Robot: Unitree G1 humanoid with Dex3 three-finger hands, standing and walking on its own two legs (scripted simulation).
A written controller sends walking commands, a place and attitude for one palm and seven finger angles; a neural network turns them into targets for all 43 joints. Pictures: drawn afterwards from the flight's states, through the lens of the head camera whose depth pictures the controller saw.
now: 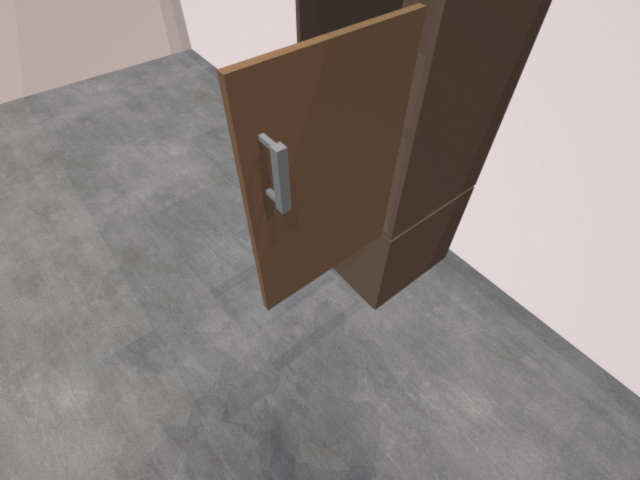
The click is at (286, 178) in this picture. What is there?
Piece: cupboard door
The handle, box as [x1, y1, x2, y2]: [258, 133, 291, 213]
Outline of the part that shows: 262,133 258,136 259,140 270,150 274,190 273,191 269,188 266,190 266,194 276,203 276,208 283,213 291,209 287,148 282,143 276,143 264,133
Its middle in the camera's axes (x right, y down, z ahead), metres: -0.08 -0.10 +0.62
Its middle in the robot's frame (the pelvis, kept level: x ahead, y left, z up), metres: +0.55 +0.11 +0.07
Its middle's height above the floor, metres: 0.85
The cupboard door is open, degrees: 91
